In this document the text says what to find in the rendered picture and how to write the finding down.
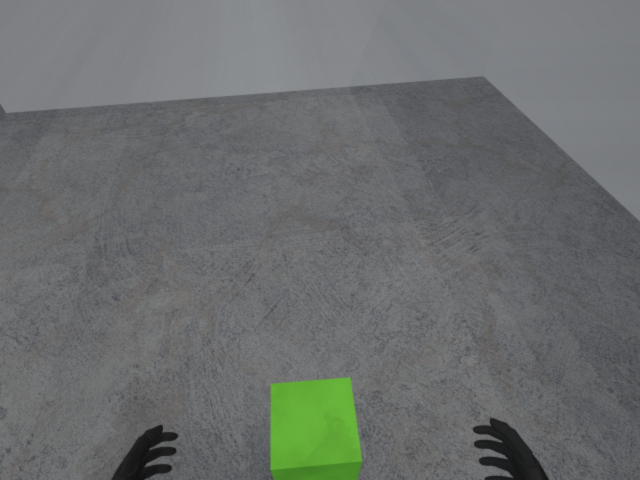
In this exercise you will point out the right robot hand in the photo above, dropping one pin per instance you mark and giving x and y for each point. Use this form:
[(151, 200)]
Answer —
[(520, 462)]

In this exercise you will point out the carton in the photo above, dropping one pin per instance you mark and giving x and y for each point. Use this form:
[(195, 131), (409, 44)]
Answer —
[(314, 433)]

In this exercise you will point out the left robot hand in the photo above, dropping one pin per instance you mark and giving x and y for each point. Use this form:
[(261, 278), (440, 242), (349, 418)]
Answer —
[(133, 465)]

